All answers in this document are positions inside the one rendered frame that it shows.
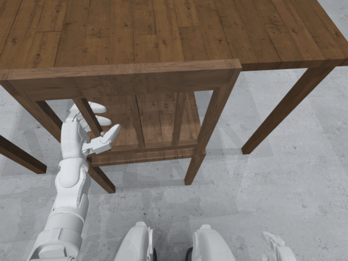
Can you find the robot left hand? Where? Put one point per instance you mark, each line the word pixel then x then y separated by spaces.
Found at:
pixel 74 132

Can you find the right robot thigh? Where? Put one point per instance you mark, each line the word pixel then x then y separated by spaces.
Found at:
pixel 209 245

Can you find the right robot shin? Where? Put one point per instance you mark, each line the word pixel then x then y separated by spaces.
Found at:
pixel 194 258

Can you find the chair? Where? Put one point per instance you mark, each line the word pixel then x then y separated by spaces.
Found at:
pixel 154 103

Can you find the left robot forearm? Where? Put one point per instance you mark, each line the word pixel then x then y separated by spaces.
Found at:
pixel 61 236

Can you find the table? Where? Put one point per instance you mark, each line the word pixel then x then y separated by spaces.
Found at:
pixel 262 34

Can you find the robot right hand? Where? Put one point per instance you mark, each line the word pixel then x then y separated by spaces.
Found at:
pixel 283 253

